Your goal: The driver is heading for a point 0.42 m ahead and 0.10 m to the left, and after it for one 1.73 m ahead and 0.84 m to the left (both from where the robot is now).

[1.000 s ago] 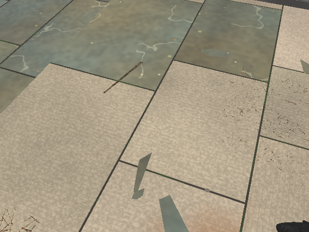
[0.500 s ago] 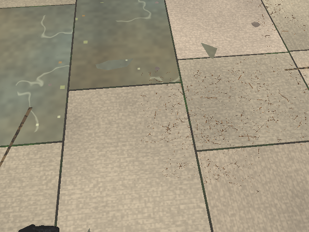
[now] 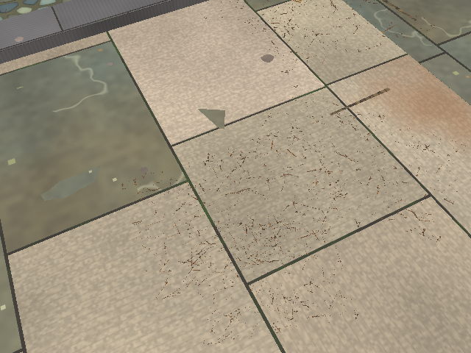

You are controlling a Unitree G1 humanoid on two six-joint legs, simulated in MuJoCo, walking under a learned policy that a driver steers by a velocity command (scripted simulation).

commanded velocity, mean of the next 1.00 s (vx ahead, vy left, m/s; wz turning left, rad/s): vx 0.26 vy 0.00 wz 0.19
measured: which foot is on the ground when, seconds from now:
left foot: up 0.00-0.12, down 0.14-0.48, up 0.50-0.80, down 0.82-1.00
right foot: down 0.00-0.14, up 0.16-0.48, down 0.50-0.82, up 0.84-1.00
